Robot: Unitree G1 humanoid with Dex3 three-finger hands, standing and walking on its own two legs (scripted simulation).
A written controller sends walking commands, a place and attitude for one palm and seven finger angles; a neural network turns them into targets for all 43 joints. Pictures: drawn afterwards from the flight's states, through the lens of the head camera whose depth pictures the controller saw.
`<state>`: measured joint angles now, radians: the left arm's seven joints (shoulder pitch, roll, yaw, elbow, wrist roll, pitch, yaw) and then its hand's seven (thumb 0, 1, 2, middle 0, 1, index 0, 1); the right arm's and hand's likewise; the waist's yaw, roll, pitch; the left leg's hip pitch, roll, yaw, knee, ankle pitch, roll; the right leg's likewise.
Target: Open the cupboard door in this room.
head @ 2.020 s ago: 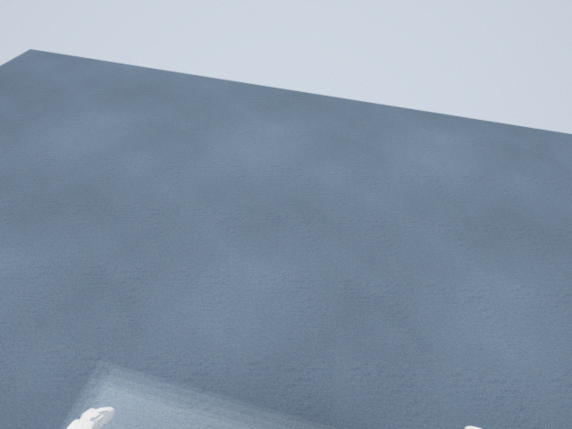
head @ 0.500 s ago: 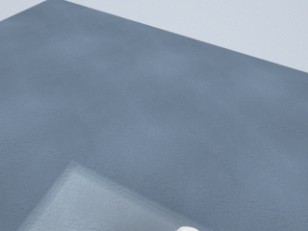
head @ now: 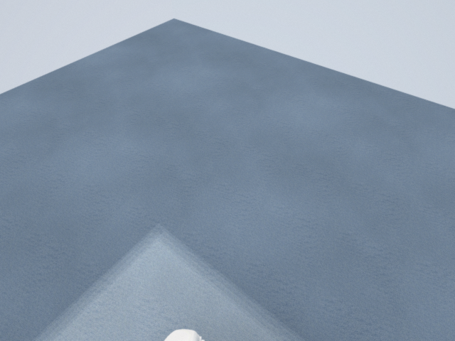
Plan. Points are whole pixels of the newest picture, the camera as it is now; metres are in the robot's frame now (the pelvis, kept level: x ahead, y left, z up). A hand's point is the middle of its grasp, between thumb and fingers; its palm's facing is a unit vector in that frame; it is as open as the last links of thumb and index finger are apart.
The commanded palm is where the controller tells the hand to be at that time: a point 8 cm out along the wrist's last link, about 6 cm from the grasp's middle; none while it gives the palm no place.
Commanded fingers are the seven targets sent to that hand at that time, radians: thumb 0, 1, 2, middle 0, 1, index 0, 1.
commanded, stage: turn or walk to find it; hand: left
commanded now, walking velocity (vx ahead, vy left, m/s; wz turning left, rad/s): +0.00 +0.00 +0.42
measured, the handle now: out of the picture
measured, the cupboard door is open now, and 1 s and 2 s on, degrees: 0 0 0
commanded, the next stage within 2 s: none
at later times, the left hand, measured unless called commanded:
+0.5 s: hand out of the picture -0.01 +0.29 -0.17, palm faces +0.25 -0.94 -0.23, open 7.4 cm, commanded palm none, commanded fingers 0.00 0.90 0.90 -0.20 -0.30 -0.20 -0.30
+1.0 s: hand out of the picture -0.06 +0.20 -0.15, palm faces +0.41 -0.88 -0.26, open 7.4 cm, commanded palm none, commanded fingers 0.00 0.90 0.90 -0.20 -0.30 -0.20 -0.30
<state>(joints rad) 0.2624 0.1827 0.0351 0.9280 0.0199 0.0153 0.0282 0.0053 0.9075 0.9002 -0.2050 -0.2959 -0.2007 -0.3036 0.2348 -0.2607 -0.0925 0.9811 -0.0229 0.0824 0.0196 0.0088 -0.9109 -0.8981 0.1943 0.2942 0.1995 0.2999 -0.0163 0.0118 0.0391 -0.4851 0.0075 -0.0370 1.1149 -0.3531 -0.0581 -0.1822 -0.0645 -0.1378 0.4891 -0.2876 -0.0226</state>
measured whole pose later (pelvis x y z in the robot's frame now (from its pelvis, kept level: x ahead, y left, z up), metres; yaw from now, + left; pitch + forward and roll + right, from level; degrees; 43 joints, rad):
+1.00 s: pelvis -0.06 +0.00 +0.00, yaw +24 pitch -1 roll +2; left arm 0.22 0.15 0.04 0.93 0.01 0.02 0.03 0.01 0.91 0.90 -0.21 -0.30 -0.20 -0.30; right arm 0.28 -0.25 -0.10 1.00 -0.03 0.08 0.02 0.01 -0.91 -0.90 0.19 0.29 0.20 0.30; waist -0.04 0.03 0.05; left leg -0.49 0.01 -0.05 1.15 -0.34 -0.06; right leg -0.19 -0.06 -0.15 0.48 -0.27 -0.04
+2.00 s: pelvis -0.11 -0.03 +0.00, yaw +49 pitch -1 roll +2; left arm 0.21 0.15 0.03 0.93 0.01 0.01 0.03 0.01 0.91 0.90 -0.21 -0.30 -0.20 -0.30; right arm 0.28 -0.25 -0.09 1.01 -0.03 0.08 0.02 0.01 -0.91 -0.90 0.19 0.29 0.20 0.30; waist -0.04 0.04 0.05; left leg -0.49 0.01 -0.05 1.17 -0.33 -0.06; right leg -0.18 -0.06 -0.16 0.48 -0.29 -0.04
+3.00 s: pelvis -0.15 -0.07 +0.00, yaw +72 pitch -2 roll +2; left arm 0.18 0.16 0.03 0.92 0.01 0.02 0.03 0.00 0.91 0.90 -0.21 -0.30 -0.20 -0.30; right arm 0.29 -0.25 -0.09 1.00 -0.03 0.08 0.02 0.01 -0.91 -0.90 0.20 0.29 0.20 0.30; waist -0.05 0.04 0.05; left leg -0.50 -0.01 -0.04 1.16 -0.35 -0.04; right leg -0.21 -0.07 -0.14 0.50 -0.26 -0.03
